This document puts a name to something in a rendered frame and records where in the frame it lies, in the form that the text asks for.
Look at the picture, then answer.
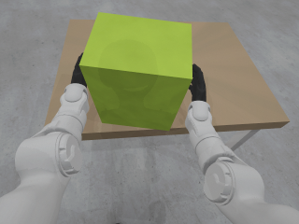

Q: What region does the carton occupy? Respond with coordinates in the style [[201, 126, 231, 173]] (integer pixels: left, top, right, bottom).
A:
[[79, 12, 192, 131]]

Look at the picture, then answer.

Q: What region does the robot right upper arm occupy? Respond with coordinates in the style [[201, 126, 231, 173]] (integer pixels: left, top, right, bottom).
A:
[[203, 161, 299, 224]]

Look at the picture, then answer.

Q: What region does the left robot hand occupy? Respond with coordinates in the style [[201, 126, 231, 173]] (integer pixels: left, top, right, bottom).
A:
[[70, 52, 87, 88]]

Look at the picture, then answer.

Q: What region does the robot left upper arm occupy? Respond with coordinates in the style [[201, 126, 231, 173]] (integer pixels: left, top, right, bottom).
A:
[[0, 133, 83, 224]]

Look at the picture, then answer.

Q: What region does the right robot hand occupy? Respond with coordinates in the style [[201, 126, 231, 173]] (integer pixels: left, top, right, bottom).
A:
[[189, 63, 206, 102]]

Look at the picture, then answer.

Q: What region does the table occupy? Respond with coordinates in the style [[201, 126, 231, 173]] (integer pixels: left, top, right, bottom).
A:
[[44, 19, 290, 152]]

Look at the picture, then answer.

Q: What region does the left robot forearm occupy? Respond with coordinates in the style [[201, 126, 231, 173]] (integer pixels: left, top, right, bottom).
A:
[[15, 83, 90, 177]]

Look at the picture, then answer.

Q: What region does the right robot forearm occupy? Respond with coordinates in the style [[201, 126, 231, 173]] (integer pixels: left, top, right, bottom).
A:
[[185, 100, 248, 175]]

